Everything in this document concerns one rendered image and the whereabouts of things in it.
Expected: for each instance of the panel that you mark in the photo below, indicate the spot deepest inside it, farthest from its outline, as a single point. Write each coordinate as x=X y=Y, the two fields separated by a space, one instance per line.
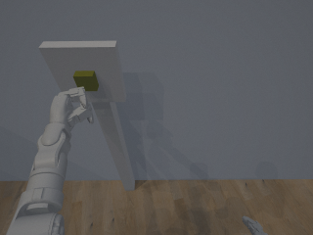
x=64 y=58

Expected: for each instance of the button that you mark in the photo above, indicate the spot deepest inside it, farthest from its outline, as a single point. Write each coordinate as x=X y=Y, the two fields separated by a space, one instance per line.
x=86 y=79

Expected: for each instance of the left robot upper arm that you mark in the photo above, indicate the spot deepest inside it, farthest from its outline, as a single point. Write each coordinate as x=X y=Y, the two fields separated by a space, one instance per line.
x=39 y=224

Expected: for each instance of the robot left hand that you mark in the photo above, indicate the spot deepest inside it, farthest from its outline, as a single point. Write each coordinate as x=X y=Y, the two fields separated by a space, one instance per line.
x=62 y=110

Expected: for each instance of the left robot forearm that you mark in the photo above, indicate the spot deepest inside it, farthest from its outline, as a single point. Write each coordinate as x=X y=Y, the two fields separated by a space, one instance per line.
x=44 y=190

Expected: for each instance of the robot right hand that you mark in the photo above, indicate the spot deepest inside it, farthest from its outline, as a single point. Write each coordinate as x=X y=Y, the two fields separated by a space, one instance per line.
x=254 y=227

